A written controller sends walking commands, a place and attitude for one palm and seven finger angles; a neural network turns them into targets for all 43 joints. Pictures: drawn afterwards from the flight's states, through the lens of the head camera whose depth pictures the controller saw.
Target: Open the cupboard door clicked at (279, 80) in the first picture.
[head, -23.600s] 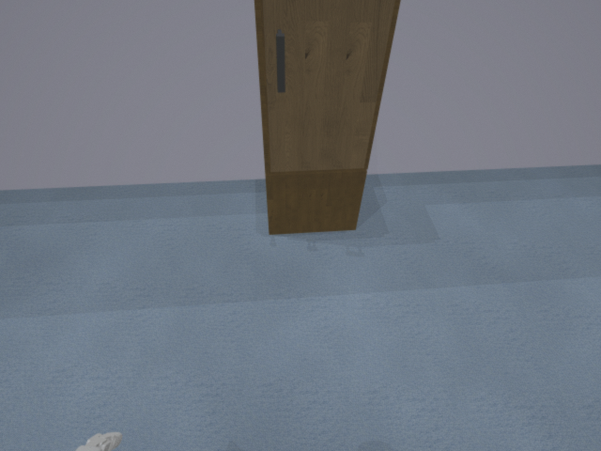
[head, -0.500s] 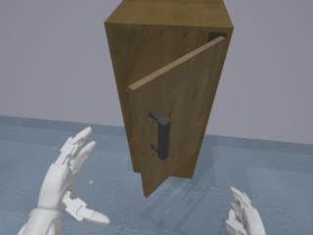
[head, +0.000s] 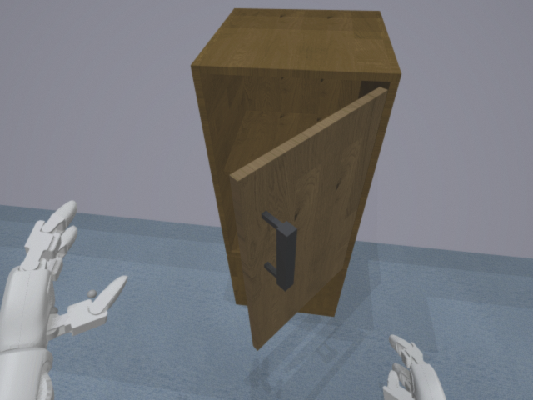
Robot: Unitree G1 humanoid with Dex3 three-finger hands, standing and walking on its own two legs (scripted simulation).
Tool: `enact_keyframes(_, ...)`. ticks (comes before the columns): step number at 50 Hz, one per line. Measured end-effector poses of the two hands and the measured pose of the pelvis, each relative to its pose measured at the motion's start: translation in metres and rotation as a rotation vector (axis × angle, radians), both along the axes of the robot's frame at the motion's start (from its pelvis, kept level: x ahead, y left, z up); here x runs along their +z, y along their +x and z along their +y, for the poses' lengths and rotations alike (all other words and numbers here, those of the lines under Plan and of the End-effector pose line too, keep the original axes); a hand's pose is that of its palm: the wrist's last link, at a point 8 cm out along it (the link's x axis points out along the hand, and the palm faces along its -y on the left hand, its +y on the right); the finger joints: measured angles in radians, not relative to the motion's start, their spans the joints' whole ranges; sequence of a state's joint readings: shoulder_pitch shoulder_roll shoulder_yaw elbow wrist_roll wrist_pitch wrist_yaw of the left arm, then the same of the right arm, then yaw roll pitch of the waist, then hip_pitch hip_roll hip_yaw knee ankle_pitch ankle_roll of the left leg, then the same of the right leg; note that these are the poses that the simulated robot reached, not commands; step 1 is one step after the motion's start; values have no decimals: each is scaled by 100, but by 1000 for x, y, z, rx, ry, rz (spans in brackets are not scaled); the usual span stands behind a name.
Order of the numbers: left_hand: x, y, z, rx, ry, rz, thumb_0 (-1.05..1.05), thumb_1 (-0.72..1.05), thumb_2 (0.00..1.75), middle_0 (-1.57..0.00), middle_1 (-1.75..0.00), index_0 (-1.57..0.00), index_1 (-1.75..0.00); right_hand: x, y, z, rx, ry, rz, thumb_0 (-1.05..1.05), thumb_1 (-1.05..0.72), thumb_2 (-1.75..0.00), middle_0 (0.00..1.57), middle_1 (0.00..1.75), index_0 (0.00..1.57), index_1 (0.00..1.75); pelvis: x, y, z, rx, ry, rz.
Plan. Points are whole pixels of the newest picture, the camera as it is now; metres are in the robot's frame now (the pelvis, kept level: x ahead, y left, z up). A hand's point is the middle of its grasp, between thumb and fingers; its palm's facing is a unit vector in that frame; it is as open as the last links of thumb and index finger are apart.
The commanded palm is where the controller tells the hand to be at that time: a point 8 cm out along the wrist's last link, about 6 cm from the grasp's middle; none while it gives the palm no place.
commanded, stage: draw the hand back to the body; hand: left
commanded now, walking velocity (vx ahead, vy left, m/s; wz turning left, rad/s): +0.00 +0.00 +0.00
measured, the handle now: (277, 251) +0.35 +0.03 +0.03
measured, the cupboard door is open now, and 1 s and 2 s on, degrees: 52 52 52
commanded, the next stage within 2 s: step back with the hand held close in 0.54 s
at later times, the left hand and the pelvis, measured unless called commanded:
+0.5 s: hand (84, 294) +0.18 +0.24 +0.15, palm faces +0.44 -0.81 -0.40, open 7.5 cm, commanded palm +0.14 +0.28 +0.16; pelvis +0.00 -0.02 +0.00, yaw +0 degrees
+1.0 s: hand (69, 315) +0.16 +0.25 +0.14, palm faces +0.32 -0.80 -0.51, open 7.4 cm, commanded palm +0.11 +0.29 +0.17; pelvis -0.04 -0.01 +0.00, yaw -1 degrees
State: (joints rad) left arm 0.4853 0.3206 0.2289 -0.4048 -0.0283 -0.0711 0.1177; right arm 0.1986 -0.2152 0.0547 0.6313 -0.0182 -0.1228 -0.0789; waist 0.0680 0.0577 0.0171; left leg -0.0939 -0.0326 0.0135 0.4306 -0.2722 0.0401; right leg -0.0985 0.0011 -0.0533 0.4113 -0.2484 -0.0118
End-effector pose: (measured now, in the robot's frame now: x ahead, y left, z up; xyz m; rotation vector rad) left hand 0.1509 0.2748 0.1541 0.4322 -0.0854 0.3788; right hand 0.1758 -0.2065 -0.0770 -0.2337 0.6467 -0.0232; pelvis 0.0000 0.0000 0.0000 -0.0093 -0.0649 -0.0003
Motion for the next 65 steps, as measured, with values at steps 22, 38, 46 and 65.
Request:
enact_keyframes(22,7,-8,1,72,12,-14,1,87,89,-21,-30,-21,-30,0,-3,-32,-38,-16,31,1,-90,-90,20,30,20,30,3,-3,-20,-4,3,-19)
enact_keyframes(38,26,-15,0,56,90,-68,1,89,90,-21,-30,-21,-30,0,-13,-41,-57,-2,32,1,-90,-90,20,30,20,30,3,-14,-27,7,-8,7)
enact_keyframes(46,10,-19,2,-13,107,40,1,89,90,-21,-30,-21,-30,-4,-34,-49,-132,-36,90,1,-90,-90,20,30,20,30,1,-27,-15,-5,-8,67)
enact_keyframes(65,18,-81,39,-15,193,-95,1,89,90,-22,-30,-21,-30,5,-90,-13,-117,-73,37,1,-90,-90,20,30,20,30,-12,-86,14,18,-10,54)
